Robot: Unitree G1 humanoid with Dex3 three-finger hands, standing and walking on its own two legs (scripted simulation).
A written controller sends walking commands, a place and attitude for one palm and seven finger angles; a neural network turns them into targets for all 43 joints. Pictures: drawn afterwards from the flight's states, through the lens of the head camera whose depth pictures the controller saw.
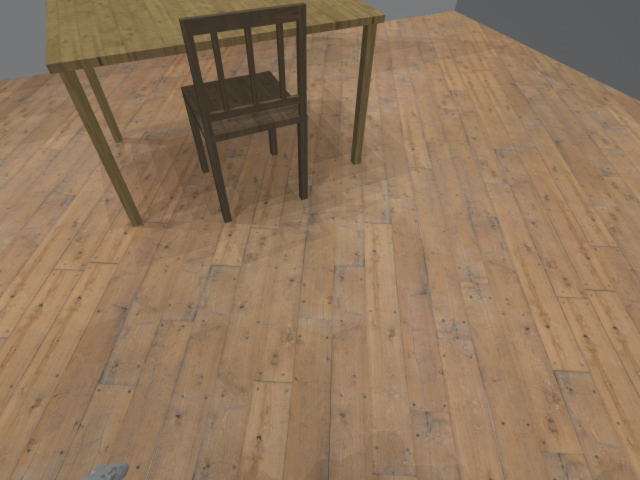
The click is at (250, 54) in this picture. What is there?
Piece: chair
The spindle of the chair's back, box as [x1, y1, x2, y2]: [244, 28, 258, 104]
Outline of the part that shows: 245,28 244,32 253,104 258,104 250,28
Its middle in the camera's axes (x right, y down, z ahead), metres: -0.24 -0.58 +1.32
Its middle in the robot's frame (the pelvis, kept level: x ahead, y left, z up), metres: +1.36 +0.31 -0.11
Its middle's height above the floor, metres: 0.66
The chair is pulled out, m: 0.00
